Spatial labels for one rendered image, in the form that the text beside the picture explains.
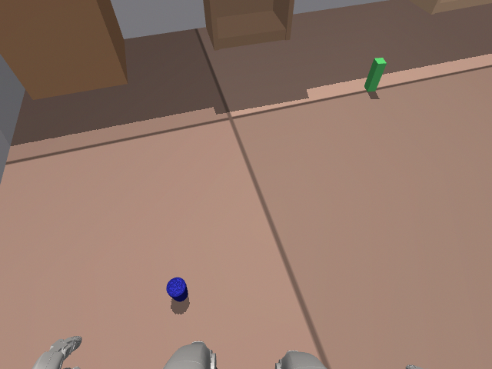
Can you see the bookshelf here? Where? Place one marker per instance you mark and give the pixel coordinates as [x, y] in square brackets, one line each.
[435, 6]
[233, 23]

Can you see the left robot hand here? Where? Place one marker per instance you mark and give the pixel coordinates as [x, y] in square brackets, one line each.
[59, 351]

